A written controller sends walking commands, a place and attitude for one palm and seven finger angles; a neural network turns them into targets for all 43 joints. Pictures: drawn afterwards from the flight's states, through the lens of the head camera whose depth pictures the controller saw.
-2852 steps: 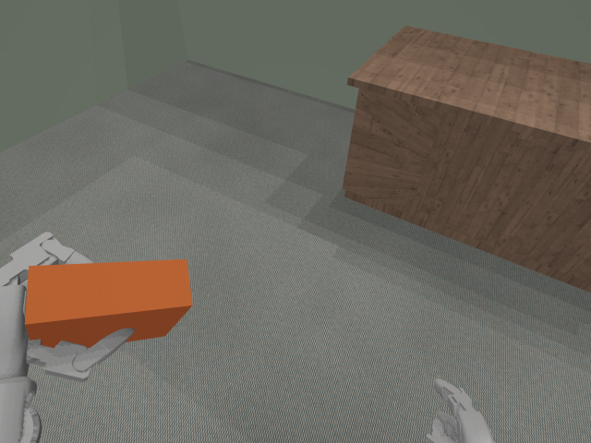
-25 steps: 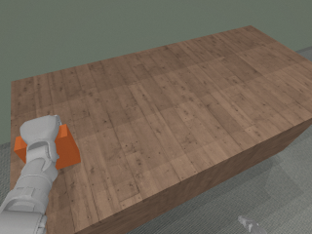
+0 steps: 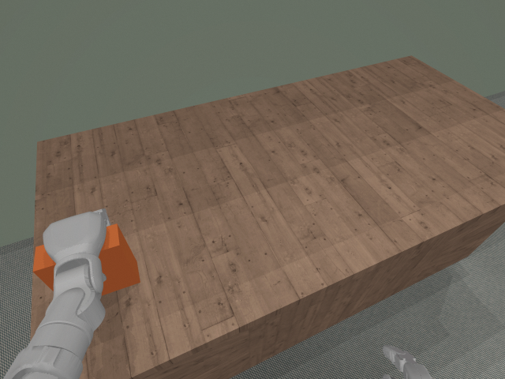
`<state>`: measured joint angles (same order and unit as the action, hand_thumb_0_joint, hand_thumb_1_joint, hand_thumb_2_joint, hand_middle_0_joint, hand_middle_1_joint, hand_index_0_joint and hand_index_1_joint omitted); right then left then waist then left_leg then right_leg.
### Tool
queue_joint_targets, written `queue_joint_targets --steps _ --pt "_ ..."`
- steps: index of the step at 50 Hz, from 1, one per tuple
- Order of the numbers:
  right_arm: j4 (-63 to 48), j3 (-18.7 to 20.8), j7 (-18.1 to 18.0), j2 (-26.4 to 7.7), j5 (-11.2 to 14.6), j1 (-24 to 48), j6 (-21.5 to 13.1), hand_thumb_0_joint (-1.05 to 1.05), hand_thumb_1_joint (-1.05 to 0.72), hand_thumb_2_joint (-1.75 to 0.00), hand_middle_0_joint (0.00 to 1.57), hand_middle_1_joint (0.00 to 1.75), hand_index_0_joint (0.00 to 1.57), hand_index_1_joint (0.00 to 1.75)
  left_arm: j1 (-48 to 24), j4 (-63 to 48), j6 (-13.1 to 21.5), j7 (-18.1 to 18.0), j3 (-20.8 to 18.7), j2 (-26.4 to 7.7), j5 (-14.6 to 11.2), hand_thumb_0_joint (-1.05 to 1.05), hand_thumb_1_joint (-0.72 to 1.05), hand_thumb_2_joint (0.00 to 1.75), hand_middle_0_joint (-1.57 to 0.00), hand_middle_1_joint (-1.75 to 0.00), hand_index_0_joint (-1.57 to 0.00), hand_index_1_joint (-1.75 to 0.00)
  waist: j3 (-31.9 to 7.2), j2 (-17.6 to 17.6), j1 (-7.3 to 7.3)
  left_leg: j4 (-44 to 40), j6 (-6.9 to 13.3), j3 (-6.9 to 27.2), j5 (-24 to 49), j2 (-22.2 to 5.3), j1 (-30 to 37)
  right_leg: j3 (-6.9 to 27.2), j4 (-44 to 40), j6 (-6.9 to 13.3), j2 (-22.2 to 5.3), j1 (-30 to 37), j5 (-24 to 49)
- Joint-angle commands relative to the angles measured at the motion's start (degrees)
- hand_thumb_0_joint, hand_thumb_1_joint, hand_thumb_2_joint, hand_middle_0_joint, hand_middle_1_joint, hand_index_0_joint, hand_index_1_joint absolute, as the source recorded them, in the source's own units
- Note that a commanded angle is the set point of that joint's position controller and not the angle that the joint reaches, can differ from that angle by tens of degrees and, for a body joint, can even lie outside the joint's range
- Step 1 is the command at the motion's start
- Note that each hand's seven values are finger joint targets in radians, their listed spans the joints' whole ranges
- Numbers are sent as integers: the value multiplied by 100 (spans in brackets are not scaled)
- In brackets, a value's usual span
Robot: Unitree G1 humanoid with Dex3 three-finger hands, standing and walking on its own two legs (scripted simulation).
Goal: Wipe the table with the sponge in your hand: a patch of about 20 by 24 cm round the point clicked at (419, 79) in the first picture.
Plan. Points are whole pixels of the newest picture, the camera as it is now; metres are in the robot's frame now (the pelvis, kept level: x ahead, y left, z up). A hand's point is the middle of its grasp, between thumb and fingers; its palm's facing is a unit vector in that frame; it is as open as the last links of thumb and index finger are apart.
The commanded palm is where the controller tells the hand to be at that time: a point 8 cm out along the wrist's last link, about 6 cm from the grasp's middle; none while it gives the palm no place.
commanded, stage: wipe back along the first lane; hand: left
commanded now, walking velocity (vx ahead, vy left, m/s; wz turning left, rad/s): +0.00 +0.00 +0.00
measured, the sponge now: (97, 272) +0.30 +0.32 -0.05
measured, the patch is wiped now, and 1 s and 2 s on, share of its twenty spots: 1.00 1.00 1.00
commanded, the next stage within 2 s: none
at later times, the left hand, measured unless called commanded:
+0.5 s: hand (96, 277) +0.27 +0.29 +0.00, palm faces -0.05 -0.03 -1.00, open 9.3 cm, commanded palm +0.23 +0.26 +0.03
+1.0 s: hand (102, 305) +0.22 +0.26 +0.00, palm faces -0.04 -0.07 -1.00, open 9.2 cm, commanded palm +0.18 +0.24 +0.03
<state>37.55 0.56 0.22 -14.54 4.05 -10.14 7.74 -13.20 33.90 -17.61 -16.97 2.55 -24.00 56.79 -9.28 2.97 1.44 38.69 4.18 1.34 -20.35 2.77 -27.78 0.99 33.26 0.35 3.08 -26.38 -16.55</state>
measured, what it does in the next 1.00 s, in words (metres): stands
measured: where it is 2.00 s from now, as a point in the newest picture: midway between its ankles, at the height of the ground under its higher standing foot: outside the picture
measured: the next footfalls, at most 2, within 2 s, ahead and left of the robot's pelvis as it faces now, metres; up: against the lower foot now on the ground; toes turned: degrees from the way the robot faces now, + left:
none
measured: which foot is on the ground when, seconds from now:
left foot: down 0.00-1.00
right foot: down 0.00-1.00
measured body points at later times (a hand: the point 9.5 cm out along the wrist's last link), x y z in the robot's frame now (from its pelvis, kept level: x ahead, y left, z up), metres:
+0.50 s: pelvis +0.00 -0.01 +0.00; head +0.00 -0.03 +0.45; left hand +0.27 +0.28 +0.06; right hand +0.20 -0.24 -0.09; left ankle -0.02 +0.07 -0.72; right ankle +0.00 -0.13 -0.72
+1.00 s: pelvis +0.00 -0.02 +0.01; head -0.02 -0.04 +0.46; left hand +0.22 +0.26 +0.06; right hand +0.22 -0.24 -0.07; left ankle -0.02 +0.07 -0.72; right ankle +0.00 -0.13 -0.72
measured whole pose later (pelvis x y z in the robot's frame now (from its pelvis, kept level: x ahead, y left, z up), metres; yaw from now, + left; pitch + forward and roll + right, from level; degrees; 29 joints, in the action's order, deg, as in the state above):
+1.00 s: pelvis +0.00 -0.02 +0.01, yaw +0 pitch +4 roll -1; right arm 36.7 -0.2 -1.0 -14.2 3.9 -4.0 6.3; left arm 6.3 14.3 -23.0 -17.4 7.6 -19.1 56.4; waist -7.7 3.6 5.0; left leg 34.7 2.5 1.0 -19.0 2.0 -20.0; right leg 1.5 32.1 2.0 3.8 -20.2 -16.2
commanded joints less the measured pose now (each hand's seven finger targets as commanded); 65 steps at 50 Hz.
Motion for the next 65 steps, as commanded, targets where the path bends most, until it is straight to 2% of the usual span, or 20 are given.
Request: queue_joint_targets --steps 1,6,8,10,13,21,23,26,33,35,38,41,43,45,48,49,56,62,63,65 --pt "-872 238 -84 -818 47 694 -227 0 -90 -90 20 30 20 30 -155 -201 -122 242 2 -440 -77 0 10 130 -120 -160 -120 -160 -604 -456 67 -599 -289 406 1772 -236 577 -193 -249 456 62 453 1154" --pt "-934 216 -98 -769 43 840 -258 0 -90 -90 20 30 20 30 0 -521 -176 264 277 -104 -116 0 10 130 -120 -160 -120 -160 -555 -427 62 -614 -286 391 1683 -227 648 -170 -270 458 66 444 1123" --pt "-911 201 -133 -799 37 899 -248 0 -90 -90 20 30 20 30 -92 -581 -202 254 49 -379 -119 0 10 130 -120 -160 -120 -160 -511 -425 93 -654 -269 395 1534 -212 602 -81 -305 483 70 491 1036" --pt "-939 192 -135 -745 48 912 -264 0 -90 -90 20 30 20 30 72 -626 -236 261 216 -146 -132 0 10 130 -120 -160 -120 -160 -517 -411 110 -652 -262 366 1540 -198 658 -139 -305 473 63 510 1051" --pt "-954 185 -155 -760 32 1008 -277 0 -90 -90 20 30 20 30 194 -754 -232 266 81 -264 -136 0 10 130 -120 -160 -120 -160 -571 -479 172 -673 -252 361 1534 -174 622 -29 -331 488 61 642 1137" --pt "-1004 177 -119 -681 28 1122 -339 0 -90 -90 20 30 20 30 577 -1021 -305 269 571 277 -122 0 10 130 -120 -160 -120 -160 -450 -466 137 -618 -241 344 1572 -166 731 -60 -296 479 66 554 1204" --pt "-1003 186 -132 -711 24 1178 -350 0 -90 -90 20 30 20 30 772 -1148 -320 251 325 91 -196 0 10 130 -120 -160 -120 -160 -572 -631 218 -633 -229 337 1595 -153 706 53 -329 487 61 736 1395" --pt "-997 164 -144 -681 24 1199 -353 0 -90 -90 20 30 20 30 836 -1159 -370 262 550 272 -166 0 10 130 -120 -160 -120 -160 -449 -711 148 -609 -219 316 1553 -129 689 50 -313 464 48 709 1428" --pt "-1030 161 -127 -675 14 1387 -389 0 -90 -90 20 30 20 30 1647 -1667 -375 234 223 41 -292 0 10 130 -120 -160 -120 -160 -559 -704 319 -647 -212 250 1708 -87 692 271 -347 468 -4 1147 2025" --pt "-1081 155 -98 -620 20 1411 -408 0 -90 -90 20 30 20 30 2003 -1784 -380 228 410 258 -322 0 10 130 -120 -160 -120 -160 -436 -731 312 -645 -208 222 1732 -84 715 219 -347 444 -26 1172 2132" --pt "-1072 147 -111 -657 7 1528 -399 0 -90 -90 20 30 20 30 2068 -2014 -407 189 148 -8 -356 0 10 130 -120 -160 -120 -160 -306 -698 363 -735 -206 252 1570 -87 683 318 -426 460 -10 1191 1933" --pt "-1113 149 -111 -601 9 1583 -404 0 -90 -90 20 30 20 30 2058 -2077 -484 185 572 401 -318 0 10 130 -120 -160 -120 -160 -119 -751 302 -787 -194 245 1403 -104 737 223 -492 433 1 1008 1521" --pt "-1072 143 -150 -632 11 1645 -407 0 -90 -90 20 30 20 30 1986 -2165 -509 165 247 65 -323 0 10 130 -120 -160 -120 -160 -202 -654 388 -821 -187 264 1356 -94 789 328 -544 464 13 1081 1455" --pt "-1059 129 -174 -605 13 1611 -400 0 -90 -90 20 30 20 30 1896 -2053 -545 173 432 221 -294 0 10 130 -120 -160 -120 -160 -78 -787 306 -833 -178 245 1217 -74 760 286 -592 433 3 1018 1276" --pt "-1036 125 -190 -625 5 1692 -410 0 -90 -90 20 30 20 30 1931 -2135 -529 200 286 85 -280 0 10 130 -120 -160 -120 -160 -149 -680 385 -884 -182 253 1236 -69 816 402 -627 467 6 1104 1284" --pt "-1071 126 -177 -581 1 1675 -417 0 -90 -90 20 30 20 30 2021 -2146 -524 208 522 321 -264 0 10 130 -120 -160 -120 -160 -168 -611 357 -873 -178 227 1266 -62 844 319 -591 455 -1 1114 1274" --pt "-1163 133 -54 -526 -5 1784 -472 0 -90 -90 20 30 20 30 2813 -2439 -448 230 780 593 -298 0 10 130 -120 -160 -120 -160 -122 -760 419 -835 -190 260 1463 -100 920 298 -551 465 1 1123 1520" --pt "-1125 130 -38 -536 -9 1881 -445 0 -90 -90 20 30 20 30 2755 -2593 -553 100 793 601 -253 0 10 130 -120 -160 -120 -160 22 -806 408 -877 -205 288 1334 -133 898 284 -541 459 27 969 1300" --pt "-1100 147 -59 -562 -17 1913 -441 0 -90 -90 20 30 20 30 2608 -2714 -558 75 618 415 -258 0 10 130 -120 -160 -120 -160 -28 -787 437 -882 -196 308 1321 -132 928 392 -577 483 44 1005 1311" --pt "-1082 129 -63 -537 -5 1870 -431 0 -90 -90 20 30 20 30 2507 -2508 -637 62 817 597 -180 0 10 130 -120 -160 -120 -160 38 -803 391 -885 -205 314 1229 -128 893 277 -535 468 43 889 1084"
